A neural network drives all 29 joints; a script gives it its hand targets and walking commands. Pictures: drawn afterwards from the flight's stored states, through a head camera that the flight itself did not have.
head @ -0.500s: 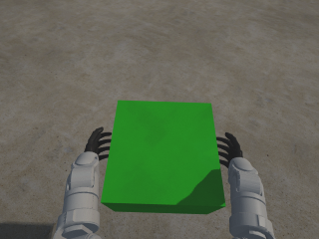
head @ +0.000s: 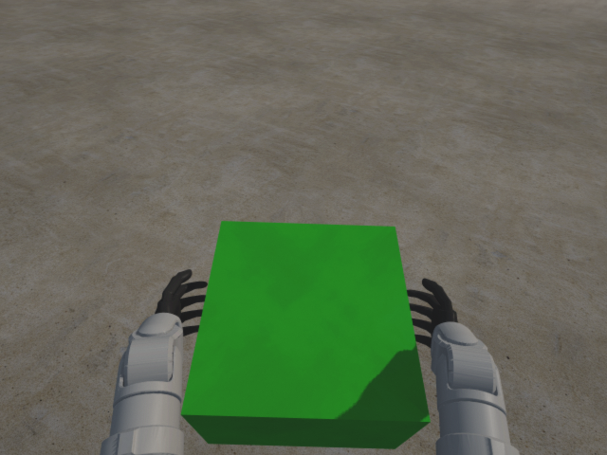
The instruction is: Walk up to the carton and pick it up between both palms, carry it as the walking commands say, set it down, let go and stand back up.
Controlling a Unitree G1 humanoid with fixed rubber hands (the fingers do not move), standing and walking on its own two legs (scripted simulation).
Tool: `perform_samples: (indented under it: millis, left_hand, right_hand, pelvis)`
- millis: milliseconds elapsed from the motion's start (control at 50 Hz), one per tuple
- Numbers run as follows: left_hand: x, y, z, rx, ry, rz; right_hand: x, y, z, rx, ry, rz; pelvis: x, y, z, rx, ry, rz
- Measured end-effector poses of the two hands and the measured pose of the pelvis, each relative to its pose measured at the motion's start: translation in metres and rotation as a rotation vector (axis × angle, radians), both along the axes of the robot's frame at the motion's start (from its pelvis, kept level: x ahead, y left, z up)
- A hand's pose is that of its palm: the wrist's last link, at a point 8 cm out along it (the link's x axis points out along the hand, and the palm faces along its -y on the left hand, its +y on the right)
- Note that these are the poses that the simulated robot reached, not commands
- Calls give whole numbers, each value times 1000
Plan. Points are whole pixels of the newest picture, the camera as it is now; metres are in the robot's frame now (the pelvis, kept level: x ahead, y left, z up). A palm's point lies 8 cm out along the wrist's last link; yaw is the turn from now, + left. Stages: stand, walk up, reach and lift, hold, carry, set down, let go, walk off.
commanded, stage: reach and lift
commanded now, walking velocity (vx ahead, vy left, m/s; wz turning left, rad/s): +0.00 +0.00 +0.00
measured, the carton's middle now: (305, 331) +0.33 +0.00 -0.03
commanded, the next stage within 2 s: hold in 0.98 s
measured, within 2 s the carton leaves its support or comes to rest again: neither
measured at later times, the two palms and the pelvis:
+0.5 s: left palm (168, 330) +0.28 +0.19 +0.04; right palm (443, 334) +0.28 -0.18 +0.04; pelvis +0.00 +0.00 +0.00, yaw +0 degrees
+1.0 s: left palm (168, 334) +0.27 +0.18 +0.04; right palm (444, 338) +0.27 -0.18 +0.04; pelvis +0.00 +0.00 +0.00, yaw +0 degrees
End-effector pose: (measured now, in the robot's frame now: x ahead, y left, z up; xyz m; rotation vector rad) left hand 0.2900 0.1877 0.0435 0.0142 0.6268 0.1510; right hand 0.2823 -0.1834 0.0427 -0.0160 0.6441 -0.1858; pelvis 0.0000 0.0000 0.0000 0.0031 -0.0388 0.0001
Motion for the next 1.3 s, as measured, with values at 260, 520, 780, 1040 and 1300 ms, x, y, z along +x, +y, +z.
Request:
perform_samples:
  millis: [260, 520, 780, 1040, 1300]
  left_hand:
    - [-10, 0, 1, 10, 14, 30]
    - [-12, -2, 1, 20, 17, 30]
    - [-12, -4, 1, 16, 15, 27]
    - [-17, -3, -1, 15, 13, 37]
    - [-18, -2, -1, 14, 11, 38]
  right_hand:
    - [-3, 2, 2, -17, 17, 10]
    - [-4, 1, 1, -22, 19, 12]
    - [-4, -1, 1, -20, 17, 13]
    - [-9, 0, -1, -14, 15, 4]
    - [-11, 1, -1, -13, 13, -1]
  pelvis:
    - [0, -2, 0, -1, -40, 5]
    - [-2, 1, 0, -1, -35, 4]
    - [-1, 2, 1, 0, -30, 0]
    - [2, 2, 1, 0, -35, -2]
    - [2, 3, 1, 1, -38, -4]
